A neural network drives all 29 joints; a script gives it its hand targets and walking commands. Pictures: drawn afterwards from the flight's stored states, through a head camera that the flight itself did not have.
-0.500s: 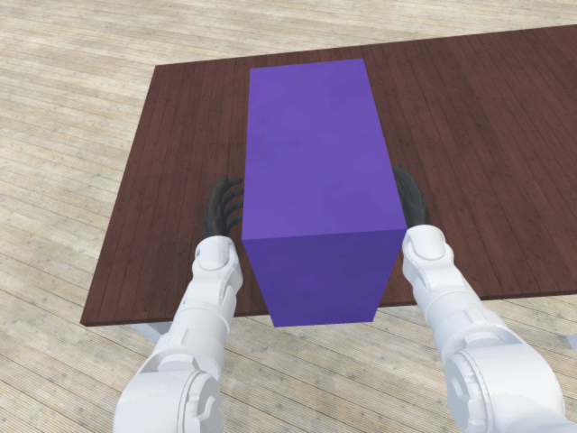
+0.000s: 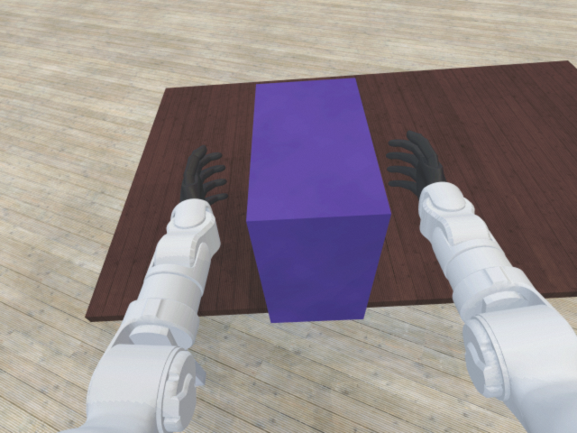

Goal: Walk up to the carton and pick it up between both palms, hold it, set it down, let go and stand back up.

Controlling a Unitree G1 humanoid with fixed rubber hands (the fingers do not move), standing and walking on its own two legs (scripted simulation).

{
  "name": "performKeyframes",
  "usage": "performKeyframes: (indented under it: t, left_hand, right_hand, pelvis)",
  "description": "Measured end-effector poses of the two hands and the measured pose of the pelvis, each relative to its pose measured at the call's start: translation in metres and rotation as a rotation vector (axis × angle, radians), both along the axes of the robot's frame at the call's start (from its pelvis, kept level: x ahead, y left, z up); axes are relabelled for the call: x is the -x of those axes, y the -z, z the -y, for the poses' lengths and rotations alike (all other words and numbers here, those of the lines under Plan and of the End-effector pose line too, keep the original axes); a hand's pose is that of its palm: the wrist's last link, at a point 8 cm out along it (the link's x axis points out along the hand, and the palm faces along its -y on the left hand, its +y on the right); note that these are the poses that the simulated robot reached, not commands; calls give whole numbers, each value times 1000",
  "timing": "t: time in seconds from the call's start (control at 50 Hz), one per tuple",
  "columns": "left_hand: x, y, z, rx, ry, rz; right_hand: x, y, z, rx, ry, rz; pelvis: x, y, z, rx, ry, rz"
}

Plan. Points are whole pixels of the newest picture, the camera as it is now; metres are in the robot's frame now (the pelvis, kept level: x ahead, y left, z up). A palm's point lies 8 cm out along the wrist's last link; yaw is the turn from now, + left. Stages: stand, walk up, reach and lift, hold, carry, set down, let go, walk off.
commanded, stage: set down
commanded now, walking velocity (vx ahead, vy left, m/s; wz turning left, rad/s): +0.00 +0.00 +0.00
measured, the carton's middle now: (311, 205) +0.50 -0.01 +0.00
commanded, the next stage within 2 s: none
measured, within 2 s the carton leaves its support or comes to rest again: neither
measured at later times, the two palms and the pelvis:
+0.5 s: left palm (174, 184) +0.41 +0.17 +0.16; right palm (440, 156) +0.45 -0.18 +0.15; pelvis -0.01 +0.00 +0.00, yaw +2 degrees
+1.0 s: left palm (174, 248) +0.36 +0.17 +0.10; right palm (449, 224) +0.39 -0.19 +0.09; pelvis -0.01 +0.00 +0.01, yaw +2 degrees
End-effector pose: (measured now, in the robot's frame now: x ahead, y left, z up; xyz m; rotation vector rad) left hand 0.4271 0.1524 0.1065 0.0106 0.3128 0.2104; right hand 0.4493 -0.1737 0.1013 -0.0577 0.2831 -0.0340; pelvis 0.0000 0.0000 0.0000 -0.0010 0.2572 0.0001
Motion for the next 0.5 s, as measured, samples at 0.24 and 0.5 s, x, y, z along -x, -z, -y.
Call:
performKeyframes:
  t: [0.24, 0.5]
  left_hand:
    - [-9, -55, -2, 0, -28, -17]
    - [13, -49, -13, 23, -16, -28]
  right_hand:
    - [-14, -57, 3, -12, 24, -27]
    - [0, -52, 3, -17, 24, -35]
  pelvis:
    - [15, 1, 4, -1, -4, 27]
    - [13, -4, 3, 4, -29, 93]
